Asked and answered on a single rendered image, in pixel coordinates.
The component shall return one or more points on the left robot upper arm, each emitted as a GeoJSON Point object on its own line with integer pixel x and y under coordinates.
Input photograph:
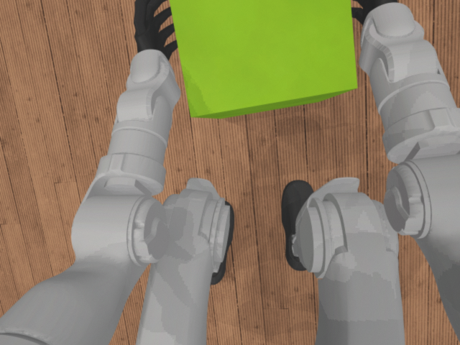
{"type": "Point", "coordinates": [115, 238]}

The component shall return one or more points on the robot left thigh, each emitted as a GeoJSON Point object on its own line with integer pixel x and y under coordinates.
{"type": "Point", "coordinates": [175, 304]}

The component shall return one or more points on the robot right thigh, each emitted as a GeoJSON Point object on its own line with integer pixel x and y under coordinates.
{"type": "Point", "coordinates": [360, 301]}

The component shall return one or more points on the right robot upper arm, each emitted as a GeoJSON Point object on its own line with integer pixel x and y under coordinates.
{"type": "Point", "coordinates": [422, 200]}

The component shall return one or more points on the left robot forearm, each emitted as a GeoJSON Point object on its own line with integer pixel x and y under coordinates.
{"type": "Point", "coordinates": [144, 116]}

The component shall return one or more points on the carton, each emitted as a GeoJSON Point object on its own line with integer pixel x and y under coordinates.
{"type": "Point", "coordinates": [246, 56]}

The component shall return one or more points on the right robot hand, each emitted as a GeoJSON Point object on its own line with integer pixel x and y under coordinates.
{"type": "Point", "coordinates": [361, 13]}

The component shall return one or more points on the robot thigh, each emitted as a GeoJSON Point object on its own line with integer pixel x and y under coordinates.
{"type": "Point", "coordinates": [360, 301]}
{"type": "Point", "coordinates": [175, 304]}

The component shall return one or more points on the right robot forearm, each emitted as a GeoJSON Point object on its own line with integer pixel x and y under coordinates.
{"type": "Point", "coordinates": [410, 89]}

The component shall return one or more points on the left robot hand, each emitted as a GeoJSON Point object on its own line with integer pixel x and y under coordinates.
{"type": "Point", "coordinates": [147, 35]}

